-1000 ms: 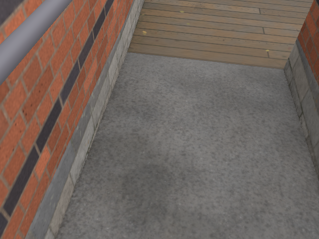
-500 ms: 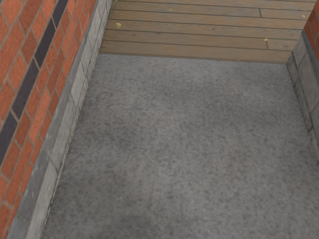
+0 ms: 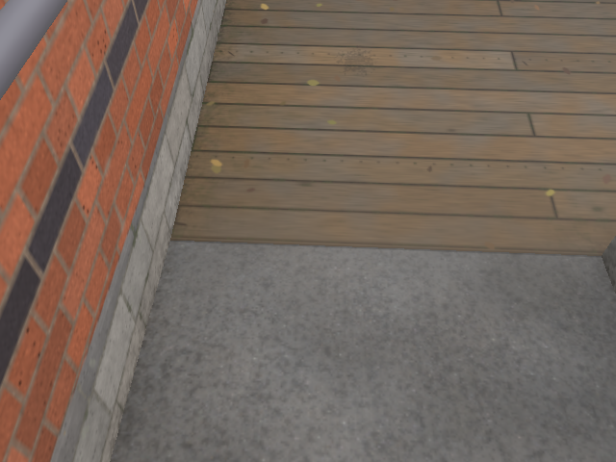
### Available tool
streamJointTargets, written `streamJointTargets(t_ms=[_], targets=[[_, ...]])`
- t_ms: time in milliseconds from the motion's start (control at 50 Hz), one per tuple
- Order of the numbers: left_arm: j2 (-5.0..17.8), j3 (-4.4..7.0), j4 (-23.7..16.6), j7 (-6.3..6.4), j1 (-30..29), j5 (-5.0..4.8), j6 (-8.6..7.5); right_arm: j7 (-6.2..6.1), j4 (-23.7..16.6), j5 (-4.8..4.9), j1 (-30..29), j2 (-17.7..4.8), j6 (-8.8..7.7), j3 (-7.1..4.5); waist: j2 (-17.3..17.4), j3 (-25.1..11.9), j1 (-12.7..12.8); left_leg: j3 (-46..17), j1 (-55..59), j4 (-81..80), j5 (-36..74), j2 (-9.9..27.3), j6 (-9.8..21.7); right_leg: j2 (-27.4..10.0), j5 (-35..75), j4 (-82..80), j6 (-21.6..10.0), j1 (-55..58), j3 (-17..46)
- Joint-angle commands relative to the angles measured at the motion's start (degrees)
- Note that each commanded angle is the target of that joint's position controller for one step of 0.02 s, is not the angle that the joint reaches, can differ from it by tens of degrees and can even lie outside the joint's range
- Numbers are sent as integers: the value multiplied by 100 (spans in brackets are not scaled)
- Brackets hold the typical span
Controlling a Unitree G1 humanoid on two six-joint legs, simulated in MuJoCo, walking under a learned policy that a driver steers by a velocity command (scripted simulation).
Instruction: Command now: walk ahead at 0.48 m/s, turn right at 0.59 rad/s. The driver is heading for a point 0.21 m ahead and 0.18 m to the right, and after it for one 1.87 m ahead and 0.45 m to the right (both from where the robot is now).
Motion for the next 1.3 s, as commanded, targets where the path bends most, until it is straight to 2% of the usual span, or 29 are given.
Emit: streamJointTargets(t_ms=[20, 80, 160, 240, 260, 280, 300, 320, 340, 360, 400, 440, 480, 560, 660, 720, 760, 780, 800, 840, 880, 940, 1020, 1080, 1100, 1120, 1160, 1240, 1300], targets=[[563, 230, -375, 1, 316, -247, 98, -1, -123, 109, 138, -401, -114, -19, 536, -495, -41, -1305, 1137, -1110, 4439, 1927, 471, -748, 162, -513, 268, -1199, 426], [250, 215, -922, -200, -311, -89, 223, -244, -290, 150, -336, -694, 101, -59, 480, 25, 65, -331, 266, -1365, 4326, 1519, 185, -663, 1434, -2427, 469, -1226, -187], [183, 243, -1144, -658, -560, -27, 313, -625, -474, 412, -266, -927, 213, -167, 666, -466, -6, 610, 175, -672, 3260, 1024, -223, -111, 3848, -3966, 404, -73, -1005], [1129, 592, -1093, -637, 514, 29, 472, -460, -972, 621, -474, -1080, 274, -279, 646, -922, 602, 557, 429, 1582, 3567, 1275, -384, 252, 3434, -4378, 4, 1420, -1098], [1396, 756, -990, -508, 1102, 99, 473, -328, -1055, 564, -555, -953, 271, -238, 352, -1134, 971, 461, -185, 3159, 2324, 972, -556, 216, 3649, -4360, -302, 2313, -802], [1746, 767, -870, -368, 990, 36, 501, -250, -1179, 276, -664, -320, 181, -76, -1507, -420, 707, 332, -1407, 5376, -3196, -108, -946, -206, 6408, -4749, -705, 2432, 236], [1851, 571, -1341, -458, 327, 537, 300, -193, -1232, 197, 820, -52, 90, 74, -1539, -1351, -352, -842, -2210, 6941, -4069, -394, -1084, -1384, 8866, -4225, -1715, 2962, 2633], [1903, 594, -1849, -546, -102, 431, 198, -117, -1289, 170, 1116, -573, 80, 27, -1373, -2508, -318, -1657, -2216, 7082, -3515, -264, -1037, -1919, 8685, -4386, -2414, 3316, 3416], [1965, 715, -1952, -492, -414, 295, 289, -90, -1671, 470, 707, -586, 133, 40, -1073, -2743, -403, -1837, -3176, 6756, -2665, -263, -887, -2207, 3629, -5369, -2610, 3533, 4714], [1344, 560, -2293, -415, -692, 114, 337, -184, -1536, 351, 4, -955, 261, -31, 375, -2210, -186, -1791, -3057, 6089, -2102, 107, -809, -1847, 1778, -5727, -2000, 2802, 4484], [1195, 439, -2416, -247, -1005, 165, 381, -296, -1530, 173, -302, -937, 573, -68, 761, -1290, -388, -1916, -2167, 4820, -1752, 175, -801, -1350, 1929, -5902, -1542, 881, 3747], [1552, 534, -2421, -145, -816, 326, 444, -369, -1595, 140, -673, -824, 605, -92, 441, -994, -311, -1716, -1676, 4060, -1802, 86, -955, -929, 4223, -5507, -1454, 209, 2779], [1509, 560, -2400, -120, -570, 217, 448, -425, -1715, 52, -751, -682, 531, -109, 318, -1298, -276, -1511, -1264, 3398, -1250, -222, -1093, -527, 5706, -5132, -1261, 7, 2229], [1444, 574, -2541, -147, -709, -26, 651, -430, -1872, 144, -960, -357, 613, -174, -331, -1504, -280, -1412, -1067, 1701, -385, -563, -1062, -286, 4727, -4962, -751, 354, 2308], [1341, 585, -2726, -53, -848, 150, 849, -224, -2160, 223, -1508, -294, 658, -202, -1020, -882, -123, -1652, -789, 278, -316, -571, -926, -72, 1748, -5229, -643, 181, 3117], [1010, 516, -2839, -3, -1038, 65, 772, -126, -1776, 171, -716, -517, 566, -300, -579, -1147, -284, -1563, 769, -1159, 1195, 115, -613, 199, 850, -4098, -324, -379, 2702], [594, 334, -2656, -48, -427, 264, 643, -185, -2009, 37, 108, -781, 573, -277, 655, -1466, -309, -2883, 2454, -147, 4913, 1992, 428, 983, -2197, -1172, 146, -2305, 1155], [805, 366, -2651, -95, 77, 385, 596, -194, -2028, -30, 379, -802, 589, -248, 636, -1914, -11, -2963, 2489, 203, 5973, 2472, 960, 757, -2376, 167, 329, -2524, 1060], [1441, 486, -2842, -150, 159, 229, 545, -257, -2020, -2, -177, -1262, 540, -454, 1909, -2006, 253, -4345, 1984, -529, 3172, 2999, 1381, 133, -1436, 501, 565, -2745, 1002], [1729, 607, -2580, -45, -793, 222, 751, -339, -2258, 128, -570, -484, 609, -180, 576, -1042, -257, -3016, 988, -868, 1063, 1680, 737, -156, -396, 855, 851, -2607, 794], [1399, 557, -2660, -60, -1062, 337, 886, -201, -2343, 9, -762, -598, 661, -103, 188, -723, -228, -2450, 279, -832, 1873, 1358, 734, -140, -151, 425, 983, -2105, 579], [263, 118, -2800, -175, -1087, 393, 805, -87, -2015, 136, -571, -182, 728, 70, 758, -872, -129, -1766, -55, -809, 2259, 616, 343, -569, -111, -1767, 1039, -886, 39], [683, 215, -2844, -118, -1198, 286, 709, -22, -2056, 237, -39, -1087, 788, -258, 1165, -870, -392, -2554, 295, -570, 2591, 915, 623, -218, -78, -2978, 1048, -656, -262], [963, 342, -2646, -16, -693, 298, 591, -5, -2237, 283, -206, -976, 689, -234, 1000, -1444, -7, -2959, 464, -42, 3166, 962, 379, -305, 846, -4293, 525, 237, 34], [1291, 431, -2589, 20, -470, 409, 579, -48, -2305, 317, -235, -713, 631, -171, 701, -1782, 47, -2638, 58, 436, 2401, 685, 48, -881, 1807, -4487, 198, 994, 422], [1848, 596, -2431, 14, -593, 467, 586, 39, -2434, 223, -62, -514, 594, -124, -788, -1791, -392, -1563, -952, 909, 939, -85, -329, -1662, 3169, -4308, -389, 1295, 1154], [1285, 472, -2413, 66, -556, 420, 686, 102, -2369, 168, -204, -544, 560, -127, -2026, -1721, -104, -943, -2419, 2596, -2735, -243, -708, -2730, 4772, -4859, -1363, 2023, 1978], [1022, 418, -2471, 126, -1113, 323, 561, 33, -2160, 198, -223, -377, 926, -65, -834, -956, -266, -870, -2448, 3032, -1925, 205, -814, -2069, 4796, -4715, -664, 1315, 468], [1239, 464, -2513, 192, -1392, 286, 670, 175, -2284, 229, -186, -388, 1075, -17, -966, -878, -404, -506, -1395, 1792, -631, 197, -617, -1977, 3118, -4670, -189, 470, -276]])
